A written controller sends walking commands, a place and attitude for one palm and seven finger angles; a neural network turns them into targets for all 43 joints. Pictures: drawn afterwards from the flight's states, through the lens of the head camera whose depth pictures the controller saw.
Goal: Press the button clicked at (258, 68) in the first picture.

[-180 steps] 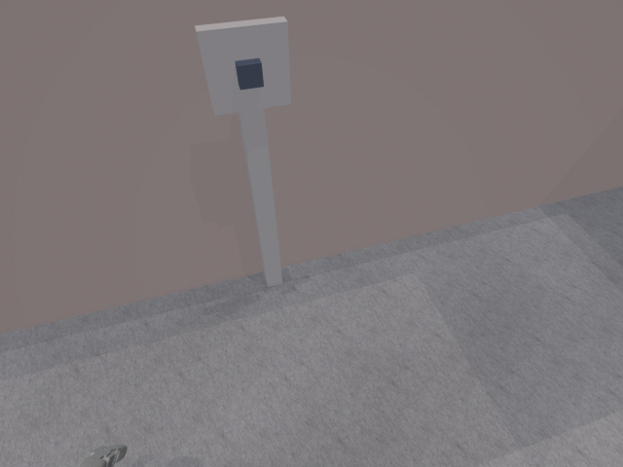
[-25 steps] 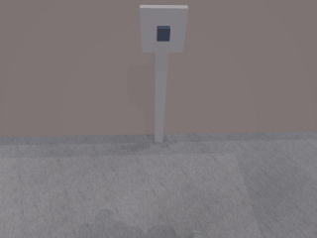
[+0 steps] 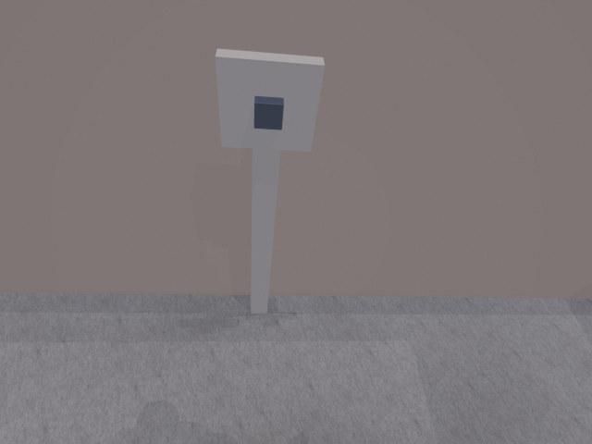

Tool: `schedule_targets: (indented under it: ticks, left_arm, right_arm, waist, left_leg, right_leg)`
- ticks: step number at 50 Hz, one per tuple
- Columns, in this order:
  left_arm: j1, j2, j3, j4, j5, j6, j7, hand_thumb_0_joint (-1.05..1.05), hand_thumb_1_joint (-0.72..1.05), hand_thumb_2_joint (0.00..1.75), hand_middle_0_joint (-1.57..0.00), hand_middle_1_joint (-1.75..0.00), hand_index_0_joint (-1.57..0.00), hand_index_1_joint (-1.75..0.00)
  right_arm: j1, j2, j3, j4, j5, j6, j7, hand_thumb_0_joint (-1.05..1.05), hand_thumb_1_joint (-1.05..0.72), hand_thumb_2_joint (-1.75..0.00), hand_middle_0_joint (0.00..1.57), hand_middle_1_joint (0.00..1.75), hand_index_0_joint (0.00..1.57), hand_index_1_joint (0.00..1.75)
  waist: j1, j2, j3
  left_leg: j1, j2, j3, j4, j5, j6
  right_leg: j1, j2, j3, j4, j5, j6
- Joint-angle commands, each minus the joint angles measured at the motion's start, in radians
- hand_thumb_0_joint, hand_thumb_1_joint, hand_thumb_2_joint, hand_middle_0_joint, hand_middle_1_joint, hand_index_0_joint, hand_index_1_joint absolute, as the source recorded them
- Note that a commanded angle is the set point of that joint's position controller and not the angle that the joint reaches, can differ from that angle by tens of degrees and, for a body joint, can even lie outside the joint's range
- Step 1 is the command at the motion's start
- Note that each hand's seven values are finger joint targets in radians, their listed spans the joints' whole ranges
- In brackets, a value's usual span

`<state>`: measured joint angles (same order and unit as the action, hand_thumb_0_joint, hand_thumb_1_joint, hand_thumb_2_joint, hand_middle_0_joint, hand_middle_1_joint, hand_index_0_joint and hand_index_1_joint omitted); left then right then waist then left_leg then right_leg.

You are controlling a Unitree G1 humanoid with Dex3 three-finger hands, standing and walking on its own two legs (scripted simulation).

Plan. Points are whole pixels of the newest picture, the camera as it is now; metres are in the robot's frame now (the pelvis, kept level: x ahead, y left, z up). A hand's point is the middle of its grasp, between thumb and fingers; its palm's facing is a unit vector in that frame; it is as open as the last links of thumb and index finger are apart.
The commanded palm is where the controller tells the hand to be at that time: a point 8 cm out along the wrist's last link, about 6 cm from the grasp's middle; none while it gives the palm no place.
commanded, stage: take the last steps up to it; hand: left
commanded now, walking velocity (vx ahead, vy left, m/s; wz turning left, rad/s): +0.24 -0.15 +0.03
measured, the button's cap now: (268, 112) +0.63 +0.10 +0.11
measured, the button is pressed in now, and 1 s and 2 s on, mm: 0 0 0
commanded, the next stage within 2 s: come to a stop and stand still in 0.18 s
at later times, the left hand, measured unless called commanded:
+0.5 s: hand (248, 375) +0.25 +0.08 -0.15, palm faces +0.01 -0.97 -0.23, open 7.4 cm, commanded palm none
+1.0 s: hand out of the picture +0.14 +0.17 -0.16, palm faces +0.10 -0.97 -0.21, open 7.4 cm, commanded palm none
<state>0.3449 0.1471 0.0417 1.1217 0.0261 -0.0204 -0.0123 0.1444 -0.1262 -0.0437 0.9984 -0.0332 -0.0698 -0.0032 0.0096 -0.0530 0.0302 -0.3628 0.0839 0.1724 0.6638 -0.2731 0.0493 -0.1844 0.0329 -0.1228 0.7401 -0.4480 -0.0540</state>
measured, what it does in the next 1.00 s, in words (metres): walks ahead: right foot, then left foot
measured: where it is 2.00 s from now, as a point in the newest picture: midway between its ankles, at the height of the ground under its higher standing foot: outside the picture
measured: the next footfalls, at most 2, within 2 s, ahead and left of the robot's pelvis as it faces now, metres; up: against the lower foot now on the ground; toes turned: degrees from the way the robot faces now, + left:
right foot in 0.36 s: +0.27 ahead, -0.23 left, +0.00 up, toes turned -8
left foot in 0.80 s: +0.19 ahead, +0.07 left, +0.00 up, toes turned +5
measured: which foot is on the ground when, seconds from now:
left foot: down 0.00-0.38, up 0.40-0.78, down 0.80-1.00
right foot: up 0.00-0.34, down 0.36-0.80, up 0.82-1.00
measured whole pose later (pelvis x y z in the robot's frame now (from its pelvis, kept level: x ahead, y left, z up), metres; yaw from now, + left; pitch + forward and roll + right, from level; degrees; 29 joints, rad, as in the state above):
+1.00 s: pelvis +0.15 -0.03 +0.02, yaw +2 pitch +0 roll -1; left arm 0.30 0.26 0.07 1.05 0.02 0.05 0.01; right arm 0.20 -0.13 -0.02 1.00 -0.02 0.00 -0.03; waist 0.03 -0.07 0.02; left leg -0.21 0.01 0.06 0.43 -0.22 0.03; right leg -0.42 -0.01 0.02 0.96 -0.34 0.05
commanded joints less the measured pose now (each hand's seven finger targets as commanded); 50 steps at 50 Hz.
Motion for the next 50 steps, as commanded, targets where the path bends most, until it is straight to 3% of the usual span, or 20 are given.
schedule_targets:
  ticks: [1,3,6,13,15,17,18,19,21,23,25,31,35,37,38,40,41,42,45,50]
  left_arm:
    - [-0.073,0.114,0.033,-0.11,0.011,-0.012,-0.013,0.0,0.9,0.9,-0.2,-0.3,-0.2,-0.3]
    - [-0.032,0.081,0.036,-0.089,0.015,0.003,-0.023,0.0,0.9,0.9,-0.2,-0.3,-0.2,-0.3]
    - [-0.009,0.05,0.034,-0.079,0.011,0.02,-0.022,0.0,0.9,0.9,-0.2,-0.3,-0.2,-0.3]
    - [-0.161,0.059,0.022,-0.116,0.0,0.014,-0.027,0.0,0.9,0.9,-0.2,-0.3,-0.2,-0.3]
    - [-0.122,0.066,0.022,-0.102,-0.003,0.003,-0.021,0.0,0.9,0.9,-0.2,-0.3,-0.2,-0.3]
    - [0.052,0.135,0.032,-0.042,-0.003,-0.027,-0.001,0.0,0.9,0.9,-0.2,-0.3,-0.2,-0.3]
    - [0.093,0.246,0.048,-0.022,0.002,-0.043,0.019,0.0,0.9,0.9,-0.2,-0.3,-0.2,-0.3]
    - [0.093,0.303,0.05,-0.045,-0.009,-0.033,0.022,0.0,0.9,0.9,-0.2,-0.3,-0.2,-0.3]
    - [0.02,0.289,0.059,-0.069,-0.007,-0.015,0.044,0.0,0.9,0.9,-0.2,-0.3,-0.2,-0.3]
    - [-0.026,0.254,0.056,-0.092,-0.004,0.007,0.058,0.0,0.9,0.9,-0.2,-0.3,-0.2,-0.3]
    - [-0.077,0.249,0.059,-0.117,-0.002,0.017,0.069,0.0,0.9,0.9,-0.2,-0.3,-0.2,-0.3]
    - [-0.19,0.248,0.063,-0.201,0.009,0.019,0.08,0.0,0.9,0.9,-0.2,-0.3,-0.2,-0.3]
    - [-0.203,0.259,0.065,-0.234,0.024,0.032,0.062,0.0,0.9,0.9,-0.2,-0.3,-0.2,-0.3]
    - [-0.204,0.255,0.061,-0.238,0.016,0.044,0.052,0.0,0.9,0.9,-0.2,-0.3,-0.2,-0.3]
    - [-0.19,0.226,0.049,-0.237,0.007,0.053,0.046,0.0,0.9,0.9,-0.2,-0.3,-0.2,-0.3]
    - [-0.147,0.109,0.02,-0.254,-0.009,0.065,0.042,0.0,0.9,0.9,-0.2,-0.3,-0.2,-0.3]
    - [-0.138,0.135,0.029,-0.245,-0.008,0.071,0.041,0.0,0.9,0.9,-0.2,-0.3,-0.2,-0.3]
    - [-0.135,0.152,0.04,-0.214,-0.001,0.072,0.035,0.0,0.9,0.9,-0.2,-0.3,-0.2,-0.3]
    - [-0.028,0.16,0.04,-0.133,-0.002,0.058,0.013,0.0,0.9,0.9,-0.2,-0.3,-0.2,-0.3]
    - [-0.059,0.132,0.022,-0.11,-0.006,0.05,0.014,0.0,0.9,0.9,-0.2,-0.3,-0.2,-0.3]
  right_arm:
    - [0.264,-0.223,-0.044,0.046,0.002,0.014,-0.043,0.0,-0.9,-0.9,0.2,0.3,0.2,0.3]
    - [0.193,-0.165,-0.027,0.031,0.005,-0.002,-0.044,0.0,-0.9,-0.9,0.2,0.3,0.2,0.3]
    - [0.201,-0.154,-0.03,0.04,0.006,-0.009,-0.043,0.0,-0.9,-0.9,0.2,0.3,0.2,0.3]
    - [0.248,-0.2,-0.048,0.074,-0.002,0.016,-0.027,0.0,-0.9,-0.9,0.2,0.3,0.2,0.3]
    - [0.214,-0.21,-0.05,0.074,0.0,0.027,-0.025,0.0,-0.9,-0.9,0.2,0.3,0.2,0.3]
    - [0.22,-0.165,-0.033,0.085,0.011,0.028,-0.019,0.0,-0.9,-0.9,0.2,0.3,0.2,0.3]
    - [0.291,-0.094,-0.016,0.088,0.022,0.026,-0.013,0.0,-0.9,-0.9,0.2,0.3,0.2,0.3]
    - [0.332,-0.107,-0.02,0.075,0.035,0.044,-0.022,0.0,-0.9,-0.9,0.2,0.3,0.2,0.3]
    - [0.265,-0.118,-0.031,0.059,0.041,0.072,-0.037,0.0,-0.9,-0.9,0.2,0.3,0.2,0.3]
    - [0.163,-0.138,-0.039,0.048,0.034,0.089,-0.034,0.0,-0.9,-0.9,0.2,0.3,0.2,0.3]
    - [0.118,-0.138,-0.047,0.021,0.025,0.121,-0.019,0.0,-0.9,-0.9,0.2,0.3,0.2,0.3]
    - [0.096,-0.141,-0.054,-0.046,0.007,0.158,0.009,0.0,-0.9,-0.9,0.2,0.3,0.2,0.3]
    - [0.071,-0.129,-0.043,-0.082,0.019,0.119,0.013,0.0,-0.9,-0.9,0.2,0.3,0.2,0.3]
    - [0.137,-0.134,-0.036,-0.066,0.02,0.098,0.008,0.0,-0.9,-0.9,0.2,0.3,0.2,0.3]
    - [0.179,-0.153,-0.034,-0.054,0.021,0.087,0.007,0.0,-0.9,-0.9,0.2,0.3,0.2,0.3]
    - [0.118,-0.305,-0.052,-0.105,0.009,0.074,0.002,0.0,-0.9,-0.9,0.2,0.3,0.2,0.3]
    - [0.028,-0.309,-0.048,-0.125,0.001,0.074,-0.011,0.0,-0.9,-0.9,0.2,0.3,0.2,0.3]
    - [-0.011,-0.281,-0.039,-0.122,-0.003,0.071,-0.021,0.0,-0.9,-0.9,0.2,0.3,0.2,0.3]
    - [-0.036,-0.208,-0.013,-0.101,0.012,0.056,-0.033,0.0,-0.9,-0.9,0.2,0.3,0.2,0.3]
    - [0.114,-0.183,-0.019,-0.012,0.015,0.049,-0.053,0.0,-0.9,-0.9,0.2,0.3,0.2,0.3]
  waist:
    - [-0.079,0.175,0.07]
    - [-0.025,0.151,0.08]
    - [-0.007,0.137,0.03]
    - [-0.052,0.219,0.053]
    - [-0.025,0.249,0.033]
    - [0.058,0.11,-0.083]
    - [0.048,-0.142,-0.216]
    - [0.031,-0.146,-0.269]
    - [0.047,-0.292,-0.231]
    - [0.057,-0.124,-0.136]
    - [0.039,-0.073,-0.097]
    - [-0.013,-0.141,-0.097]
    - [-0.003,-0.207,-0.082]
    - [-0.036,-0.175,-0.089]
    - [-0.058,-0.075,-0.092]
    - [-0.051,0.415,0.011]
    - [-0.027,0.349,0.036]
    - [-0.011,0.303,0.051]
    - [0.027,0.201,0.019]
    - [-0.03,0.157,-0.024]
  left_leg:
    - [0.273,0.408,-0.573,-0.477,-0.056,0.147]
    - [0.2,0.32,-0.364,-0.472,0.083,0.1]
    - [0.204,0.25,-0.173,-0.439,0.288,0.081]
    - [0.22,0.219,-0.089,-0.396,0.321,0.055]
    - [0.193,0.202,-0.077,-0.312,0.314,0.031]
    - [0.127,0.106,-0.034,-0.084,0.241,-0.046]
    - [-0.004,0.021,-0.003,0.096,-0.109,-0.087]
    - [0.033,-0.015,-0.095,0.216,-0.373,-0.088]
    - [-0.059,-0.033,-0.151,0.413,-0.401,-0.09]
    - [-0.139,-0.038,-0.188,0.556,-0.318,-0.096]
    - [-0.136,-0.042,-0.209,0.583,-0.248,-0.105]
    - [-0.101,-0.056,-0.209,0.532,-0.116,-0.116]
    - [0.028,-0.051,-0.145,0.21,-0.164,-0.093]
    - [0.171,-0.067,-0.093,-0.035,-0.035,-0.086]
    - [0.262,-0.062,-0.101,-0.193,0.043,-0.087]
    - [0.023,0.259,-0.539,-0.484,-0.094,-0.004]
    - [-0.076,0.294,-0.586,-0.527,-0.223,0.056]
    - [-0.078,0.24,-0.538,-0.54,-0.299,0.044]
    - [0.086,0.16,-0.354,-0.485,-0.07,0.04]
    - [0.308,0.211,-0.325,-0.41,0.361,0.098]
  right_leg:
    - [-0.512,-0.115,0.155,0.537,0.061,0.022]
    - [-0.456,-0.143,0.152,0.489,0.159,0.047]
    - [-0.404,-0.153,0.114,0.387,0.217,0.074]
    - [-0.289,-0.138,0.006,-0.046,0.242,0.081]
    - [-0.162,-0.107,-0.021,-0.139,0.267,0.073]
    - [0.137,-0.132,0.022,-0.3,0.542,0.075]
    - [0.341,-0.365,0.241,-0.286,0.96,0.024]
    - [0.309,-0.474,0.275,-0.267,1.289,-0.048]
    - [0.262,-0.492,0.316,-0.249,1.48,-0.129]
    - [0.194,-0.476,0.26,-0.257,1.331,-0.136]
    - [0.075,-0.47,0.212,-0.299,1.137,-0.119]
    - [-0.082,-0.433,0.153,-0.383,0.675,-0.101]
    - [-0.117,-0.386,0.168,-0.387,0.428,-0.081]
    - [-0.178,-0.326,0.147,-0.333,0.275,-0.034]
    - [-0.232,-0.269,0.121,-0.248,0.158,0.008]
    - [-0.323,-0.061,0.072,0.106,-0.125,0.106]
    - [-0.294,-0.083,0.169,0.197,-0.082,0.096]
    - [-0.295,-0.07,0.198,0.261,-0.002,0.092]
    - [-0.31,-0.064,0.188,0.291,0.133,0.102]
    - [-0.301,-0.075,0.159,0.138,0.07,0.109]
